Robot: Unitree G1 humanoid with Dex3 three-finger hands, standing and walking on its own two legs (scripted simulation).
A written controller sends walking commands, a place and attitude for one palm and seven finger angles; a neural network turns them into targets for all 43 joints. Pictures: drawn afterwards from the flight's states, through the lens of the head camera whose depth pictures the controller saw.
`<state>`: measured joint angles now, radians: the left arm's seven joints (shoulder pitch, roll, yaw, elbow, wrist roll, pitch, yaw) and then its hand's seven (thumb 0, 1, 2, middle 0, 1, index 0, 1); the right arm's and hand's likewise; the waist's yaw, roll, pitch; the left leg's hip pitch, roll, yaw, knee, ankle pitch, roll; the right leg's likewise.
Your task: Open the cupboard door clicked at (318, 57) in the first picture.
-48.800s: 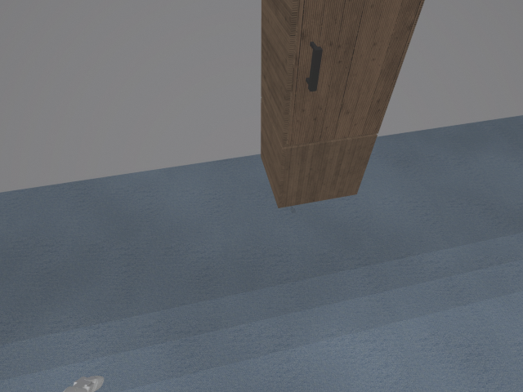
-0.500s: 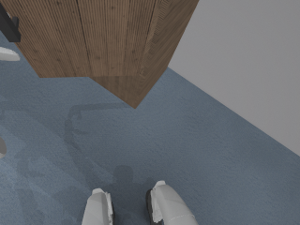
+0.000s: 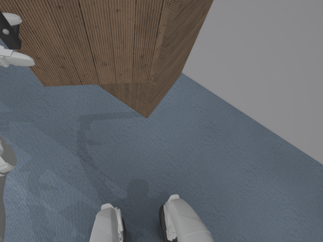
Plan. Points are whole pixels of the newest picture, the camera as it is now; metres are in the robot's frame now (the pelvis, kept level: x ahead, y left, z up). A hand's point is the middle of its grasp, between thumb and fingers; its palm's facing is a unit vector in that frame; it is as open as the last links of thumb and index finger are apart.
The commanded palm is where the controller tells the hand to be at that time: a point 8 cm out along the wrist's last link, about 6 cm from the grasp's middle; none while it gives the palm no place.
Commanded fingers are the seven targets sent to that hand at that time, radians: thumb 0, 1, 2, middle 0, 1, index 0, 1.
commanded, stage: slide the fingers in behind the handle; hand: left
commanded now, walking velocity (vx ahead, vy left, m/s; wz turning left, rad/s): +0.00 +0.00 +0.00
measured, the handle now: out of the picture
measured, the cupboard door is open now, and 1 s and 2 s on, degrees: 42 42 60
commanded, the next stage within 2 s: close the thumb around the handle in 0.14 s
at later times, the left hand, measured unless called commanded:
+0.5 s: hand (6, 33) +0.55 +0.24 +0.09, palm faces +0.01 -1.00 -0.03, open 12.1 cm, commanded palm +0.54 +0.27 +0.08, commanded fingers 0.00 0.28 0.64 -0.36 -1.28 -0.36 -1.28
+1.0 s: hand (6, 32) +0.55 +0.24 +0.09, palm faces +0.01 -1.00 -0.02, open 5.8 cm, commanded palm +0.54 +0.27 +0.08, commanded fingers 0.00 0.90 0.90 -0.40 -1.35 -0.40 -1.35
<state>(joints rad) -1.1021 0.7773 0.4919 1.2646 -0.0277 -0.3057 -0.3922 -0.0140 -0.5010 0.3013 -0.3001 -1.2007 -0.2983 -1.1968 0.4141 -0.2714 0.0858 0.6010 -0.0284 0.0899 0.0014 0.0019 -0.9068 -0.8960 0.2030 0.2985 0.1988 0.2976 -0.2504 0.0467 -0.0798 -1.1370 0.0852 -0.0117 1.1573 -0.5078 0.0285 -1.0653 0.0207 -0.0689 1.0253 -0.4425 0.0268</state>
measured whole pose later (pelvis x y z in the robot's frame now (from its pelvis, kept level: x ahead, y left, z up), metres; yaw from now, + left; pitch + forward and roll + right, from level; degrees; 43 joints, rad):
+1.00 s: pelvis +0.00 +0.00 +0.00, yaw +0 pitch +28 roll -6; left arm -1.11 0.77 0.48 1.29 -0.04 -0.31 -0.39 0.01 0.70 0.82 -0.37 -1.34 -0.37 -1.34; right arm 0.42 -0.28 0.09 0.61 -0.03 0.08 -0.01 0.00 -0.91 -0.90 0.20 0.30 0.20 0.30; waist -0.25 0.05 -0.08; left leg -1.14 0.08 -0.01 1.16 -0.50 0.03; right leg -1.07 0.02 -0.07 1.03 -0.44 0.03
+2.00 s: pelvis +0.00 -0.03 +0.01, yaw +4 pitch +20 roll -2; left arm -0.73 0.24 0.37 0.98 0.02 -0.45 0.32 -0.03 0.73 0.83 -0.36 -1.35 -0.32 -1.33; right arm 0.29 -0.21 0.01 0.66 -0.08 0.01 0.02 0.00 -0.91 -0.90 0.20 0.30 0.20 0.30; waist -0.10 0.03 -0.14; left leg -0.94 0.05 -0.01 1.06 -0.47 -0.01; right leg -0.91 -0.01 -0.06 1.03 -0.47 -0.01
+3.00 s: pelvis +0.02 -0.02 +0.03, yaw +5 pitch +14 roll -1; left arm -0.01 -0.10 -0.17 0.23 0.13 -0.32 0.52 -0.01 0.68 0.76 -0.33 -1.33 -0.33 -1.32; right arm 0.15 -0.17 0.01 0.54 -0.09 0.03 0.02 0.01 -0.91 -0.90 0.20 0.30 0.20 0.30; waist 0.02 0.02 -0.15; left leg -0.75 0.02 -0.01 1.00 -0.50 0.00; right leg -0.72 -0.04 -0.06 0.98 -0.51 0.01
